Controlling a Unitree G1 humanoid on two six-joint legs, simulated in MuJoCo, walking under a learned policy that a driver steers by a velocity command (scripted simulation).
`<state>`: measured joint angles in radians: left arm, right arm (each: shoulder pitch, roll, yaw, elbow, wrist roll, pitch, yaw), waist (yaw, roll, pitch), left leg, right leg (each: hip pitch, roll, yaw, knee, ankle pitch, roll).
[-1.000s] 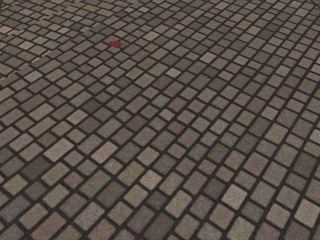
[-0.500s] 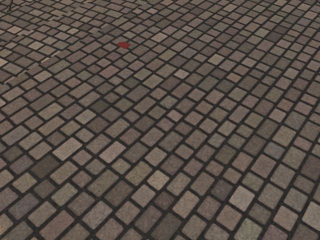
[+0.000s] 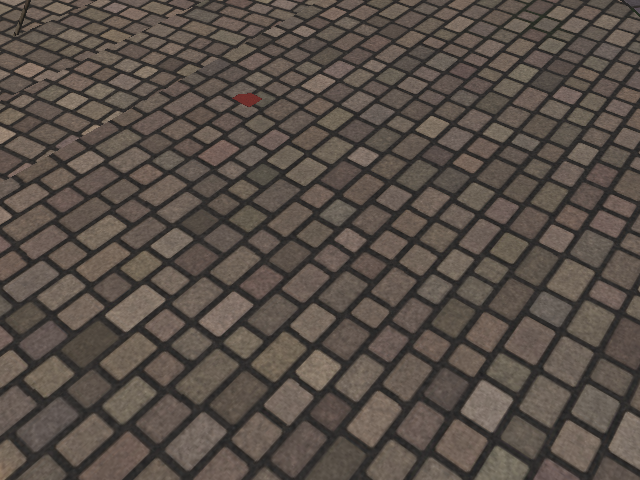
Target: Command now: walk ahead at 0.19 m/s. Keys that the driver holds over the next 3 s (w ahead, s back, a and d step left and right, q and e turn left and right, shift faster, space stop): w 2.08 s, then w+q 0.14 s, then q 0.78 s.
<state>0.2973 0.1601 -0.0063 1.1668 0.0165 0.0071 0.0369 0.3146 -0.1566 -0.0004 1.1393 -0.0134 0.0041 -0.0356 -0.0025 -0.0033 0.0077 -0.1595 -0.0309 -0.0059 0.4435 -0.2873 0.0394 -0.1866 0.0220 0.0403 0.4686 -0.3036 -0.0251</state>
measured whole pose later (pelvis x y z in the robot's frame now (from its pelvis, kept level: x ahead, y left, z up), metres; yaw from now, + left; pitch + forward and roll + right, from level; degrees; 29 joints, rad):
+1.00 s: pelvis +0.46 -0.01 +0.00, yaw +0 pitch +0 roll +1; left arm 0.08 0.19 0.04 0.94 0.03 -0.04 -0.03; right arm 0.47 -0.16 -0.02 1.09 -0.01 -0.10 0.00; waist -0.05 -0.03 0.05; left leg 0.03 -0.10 0.09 0.20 -0.24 0.11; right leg -0.65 -0.10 -0.04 0.75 -0.02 -0.04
